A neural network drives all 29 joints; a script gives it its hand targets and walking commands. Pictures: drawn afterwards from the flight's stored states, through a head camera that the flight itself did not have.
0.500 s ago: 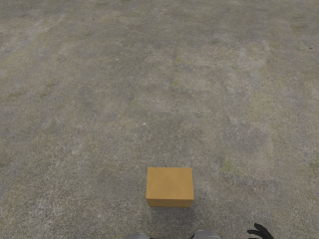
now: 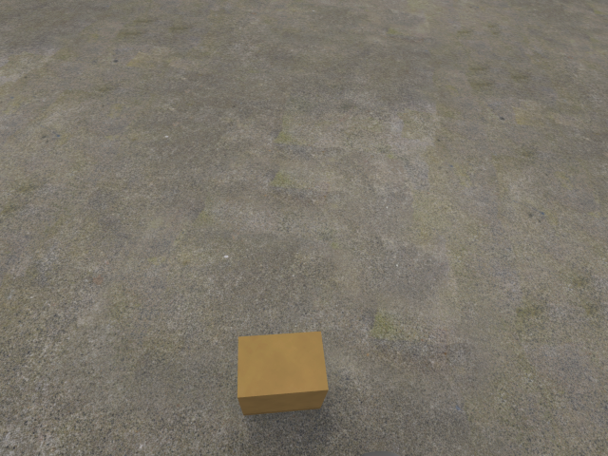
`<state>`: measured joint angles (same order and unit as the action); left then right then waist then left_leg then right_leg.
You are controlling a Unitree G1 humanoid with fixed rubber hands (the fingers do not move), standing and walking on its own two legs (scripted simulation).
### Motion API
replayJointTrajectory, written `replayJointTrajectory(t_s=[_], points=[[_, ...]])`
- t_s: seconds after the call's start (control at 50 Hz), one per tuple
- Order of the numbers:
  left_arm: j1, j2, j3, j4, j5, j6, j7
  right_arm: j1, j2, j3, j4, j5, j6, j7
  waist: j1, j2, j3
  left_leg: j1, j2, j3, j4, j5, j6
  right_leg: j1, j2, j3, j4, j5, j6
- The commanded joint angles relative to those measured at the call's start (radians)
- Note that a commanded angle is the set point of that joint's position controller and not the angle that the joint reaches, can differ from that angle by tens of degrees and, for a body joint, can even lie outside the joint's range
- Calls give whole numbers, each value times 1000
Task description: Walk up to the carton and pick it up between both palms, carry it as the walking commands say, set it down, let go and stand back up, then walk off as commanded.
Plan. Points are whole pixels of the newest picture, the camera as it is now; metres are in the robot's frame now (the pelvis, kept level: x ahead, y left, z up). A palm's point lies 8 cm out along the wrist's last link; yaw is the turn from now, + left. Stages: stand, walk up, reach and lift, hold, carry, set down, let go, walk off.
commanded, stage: walk up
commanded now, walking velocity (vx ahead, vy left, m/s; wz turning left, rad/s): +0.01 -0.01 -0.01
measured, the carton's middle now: (281, 374) +0.40 +0.03 -0.66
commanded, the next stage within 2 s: none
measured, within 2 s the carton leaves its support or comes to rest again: neither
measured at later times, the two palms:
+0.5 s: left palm out of the picture +0.03 +0.22 -0.15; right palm out of the picture +0.06 -0.26 -0.14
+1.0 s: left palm out of the picture +0.05 +0.25 -0.15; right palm out of the picture +0.05 -0.21 -0.14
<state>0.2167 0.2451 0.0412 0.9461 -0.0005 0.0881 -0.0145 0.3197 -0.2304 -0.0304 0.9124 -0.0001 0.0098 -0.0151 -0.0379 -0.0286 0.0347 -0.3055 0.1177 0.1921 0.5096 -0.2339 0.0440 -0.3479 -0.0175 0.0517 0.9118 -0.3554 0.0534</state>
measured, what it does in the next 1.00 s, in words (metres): steps on the spot: right foot, then left foot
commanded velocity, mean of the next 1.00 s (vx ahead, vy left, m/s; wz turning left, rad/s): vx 0.09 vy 0.01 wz -0.01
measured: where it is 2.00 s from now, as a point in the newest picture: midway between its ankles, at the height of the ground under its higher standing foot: outside the picture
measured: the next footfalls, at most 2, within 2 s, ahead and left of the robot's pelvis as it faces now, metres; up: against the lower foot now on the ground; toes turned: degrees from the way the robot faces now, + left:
right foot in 0.10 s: -0.01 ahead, -0.16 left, +0.00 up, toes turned +1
left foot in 0.50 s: +0.09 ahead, +0.07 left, +0.00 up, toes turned +7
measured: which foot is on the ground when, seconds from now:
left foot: down 0.00-0.10, up 0.12-0.48, down 0.50-1.00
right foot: up 0.00-0.08, down 0.10-0.52, up 0.54-0.98, down 1.00-1.00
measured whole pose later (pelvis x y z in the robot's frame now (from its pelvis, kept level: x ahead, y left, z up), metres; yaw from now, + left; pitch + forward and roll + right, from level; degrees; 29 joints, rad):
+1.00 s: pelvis +0.03 +0.03 -0.01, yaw -1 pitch +0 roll -1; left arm 0.33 0.16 0.02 0.96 0.00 0.03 0.03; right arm 0.29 -0.18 -0.02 0.94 0.00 0.01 -0.01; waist -0.04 -0.02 0.01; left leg -0.27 -0.04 0.18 0.52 -0.27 0.12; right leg -0.25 -0.02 0.02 0.53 -0.29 0.02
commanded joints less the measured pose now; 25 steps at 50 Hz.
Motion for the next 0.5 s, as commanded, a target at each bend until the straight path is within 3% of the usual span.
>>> replayJointTrajectory(t_s=[0.0, 0.02, 0.04, 0.06, 0.08, 0.1, 0.12, 0.14, 0.16, 0.18, 0.2, 0.22, 0.24, 0.26, 0.28, 0.3, 0.32, 0.34, 0.36, 0.38, 0.4, 0.42, 0.44, 0.46, 0.48], points=[[47, 37, -3, -56, 7, -84, 20, -20, -192, -37, 10, -25, 7, -5, 42, 212, -32, 160, 209, -214, -200, 97, 75, 67, -10, -101, -405, -56, 2], [132, 9, -13, -40, 10, -100, 28, 0, -170, -39, 14, -17, 3, 1, 71, 152, -112, 233, 165, -141, -100, 246, 56, 164, 19, -159, -567, 37, 15], [208, 22, -18, -2, 11, -116, 30, 22, -162, -37, 34, -24, -2, 10, 98, 150, -173, 198, 116, -103, -12, 142, 28, 265, -29, -135, -646, 121, -2], [156, 106, 13, 4, 18, -125, 39, 63, -115, -21, 12, -16, -6, 7, 53, -81, -105, 55, 62, -67, 64, 44, -26, 296, -175, 73, -586, 578, -25], [167, 149, 17, 13, 26, -124, 41, 34, -50, -20, -10, -10, 2, 12, 59, -274, -71, -156, -46, -91, 186, -258, -60, 366, -259, 230, -538, 887, -94], [229, 147, 18, 20, 21, -126, 38, -20, -74, -31, -58, -4, 7, 21, 79, -234, -63, -176, -65, -150, 246, -321, -52, 348, -284, 306, -609, 580, -153], [116, 135, 9, 4, 21, -116, 46, -15, -78, -32, -39, -9, 23, 12, 16, -160, 74, -129, -60, -182, 256, -287, -67, 145, -246, 222, -599, 717, -127], [75, 114, 7, -12, 24, -113, 48, -34, -89, -31, -43, -7, 26, 15, 27, -192, 89, -144, -81, -144, 276, -264, -83, 182, -227, 194, -588, 824, -146], [113, 122, 10, -1, 35, -119, 51, -50, -72, -36, -18, -6, 35, 14, 51, -120, 53, -138, -95, -139, 314, -326, -70, 220, -256, 226, -598, 806, -173], [190, 123, 13, -17, 26, -127, 53, -46, -71, -36, -43, -10, 31, 31, 73, -152, 25, -170, -101, -141, 349, -216, -58, 263, -254, 248, -661, 479, -143], [202, 172, 13, 9, 34, -119, 53, -78, -115, -37, -42, -26, 44, 39, 94, -122, 79, -248, -92, -182, 409, -172, -84, 288, -273, 331, -677, 329, -88], [123, 139, 1, -36, 21, -122, 68, -69, -97, -22, -48, -13, 50, 29, 53, -159, 140, -228, -81, -223, 326, -159, -74, 273, -242, 243, -590, 784, -70], [91, 67, -11, -25, 11, -125, 71, -38, -77, -12, -49, -3, 34, 23, 30, -231, 103, -119, -85, -211, 259, -200, -67, 280, -194, 153, -556, 1016, -133], [127, 50, -4, -8, 15, -126, 69, -8, -46, -18, -6, -2, 38, 11, 41, -242, 63, -68, -90, -176, 240, -257, -55, 281, -193, 100, -568, 969, -150], [187, 81, 9, -17, 28, -126, 69, -56, -59, -23, -46, -2, 22, 18, 75, -254, 36, -62, -122, -133, 230, -239, -68, 262, -188, 174, -619, 631, -186], [231, 120, 24, -21, 37, -122, 72, -115, -87, -25, -54, -16, 37, 15, 103, -189, 77, -176, -119, -160, 289, -252, -71, 312, -278, 299, -632, 589, -204], [265, 136, 22, -2, 34, -120, 75, -125, -88, -29, -69, -13, 28, 16, 120, -131, 82, -227, -88, -198, 279, -276, -75, 365, -311, 356, -615, 536, -217], [231, 105, 21, -21, 20, -122, 81, -109, -64, -16, -60, -10, 15, 10, 104, -163, 65, -228, -89, -206, 236, -225, -65, 383, -267, 277, -589, 659, -209], [216, 70, 11, -9, 18, -128, 77, -87, -60, -12, -18, -5, 7, 4, 85, -137, 74, -164, -94, -195, 175, -257, -64, 361, -240, 246, -557, 859, -208], [246, 77, 17, -2, 30, -129, 67, -70, -53, -22, -41, -7, -5, 22, 82, -229, 2, -111, -92, -152, 196, -239, -59, 332, -256, 224, -618, 571, -225], [237, 112, 23, -22, 32, -125, 66, -98, -81, -26, -43, -6, 3, 23, 94, -216, 54, -113, -94, -152, 204, -232, -63, 267, -263, 272, -653, 370, -221], [182, 98, 21, -19, 36, -120, 62, -78, -56, -22, -47, -15, -9, 25, 67, -175, 67, -72, -56, -181, 96, -201, -61, 233, -272, 260, -638, 246, -214], [129, 86, 16, -26, 20, -111, 59, -5, -43, -12, -13, -4, -28, 26, 10, -159, 59, 92, -95, -137, -73, -107, -72, 150, -167, 147, -560, 274, -173], [135, 61, 8, -44, 14, -117, 50, 78, -64, -20, 22, -6, -37, 13, -12, 6, 38, 258, -53, -145, -180, 44, -67, 56, -119, 93, -417, 295, -125], [142, 28, 9, -48, 3, -111, 61, 102, -137, -36, 16, -6, -40, -7, -6, 112, -32, 384, 140, -302, -189, 597, -50, 3, -36, -29, -227, 238, -59]])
